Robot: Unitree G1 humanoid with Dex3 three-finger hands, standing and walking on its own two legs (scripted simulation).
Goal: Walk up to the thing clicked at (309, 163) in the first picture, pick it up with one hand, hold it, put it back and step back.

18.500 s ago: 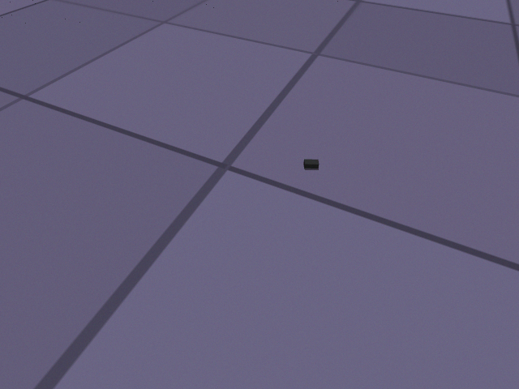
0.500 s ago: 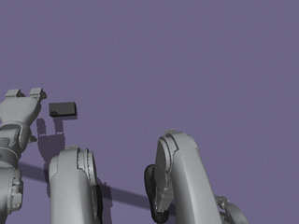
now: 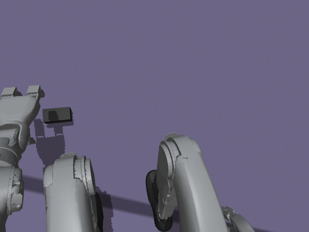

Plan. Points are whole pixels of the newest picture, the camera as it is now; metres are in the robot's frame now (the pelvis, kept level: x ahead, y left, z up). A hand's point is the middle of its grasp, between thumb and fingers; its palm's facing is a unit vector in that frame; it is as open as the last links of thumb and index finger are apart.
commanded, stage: rise first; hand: left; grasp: from above
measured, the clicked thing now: (57, 115) +0.47 +0.21 -0.31
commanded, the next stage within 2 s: approach in 1.06 s
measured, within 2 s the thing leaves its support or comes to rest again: neither
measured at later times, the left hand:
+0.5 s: hand (28, 120) +0.43 +0.25 -0.18, palm faces -0.48 -0.03 -0.87, open 14.0 cm
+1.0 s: hand (29, 119) +0.43 +0.25 -0.19, palm faces -0.47 -0.04 -0.88, open 13.8 cm
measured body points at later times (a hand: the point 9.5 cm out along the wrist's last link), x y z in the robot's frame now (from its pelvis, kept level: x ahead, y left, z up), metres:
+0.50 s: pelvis +0.00 +0.00 +0.00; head +0.24 +0.05 +0.38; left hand +0.45 +0.25 -0.13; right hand +0.05 -0.28 -0.11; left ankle +0.07 +0.11 -0.29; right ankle +0.10 -0.12 -0.29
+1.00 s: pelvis +0.00 +0.00 +0.00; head +0.24 +0.06 +0.38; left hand +0.45 +0.25 -0.14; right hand +0.05 -0.27 -0.11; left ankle +0.07 +0.11 -0.29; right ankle +0.10 -0.12 -0.29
